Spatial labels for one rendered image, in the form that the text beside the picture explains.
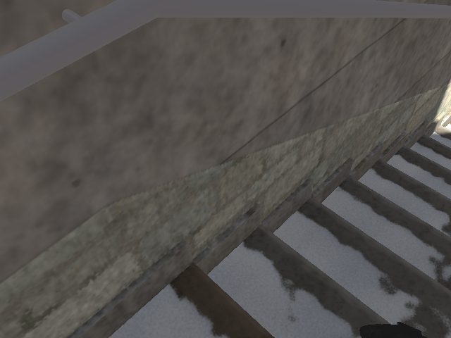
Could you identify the robot right hand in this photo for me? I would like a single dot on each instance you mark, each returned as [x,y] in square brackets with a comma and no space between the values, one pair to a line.
[400,330]

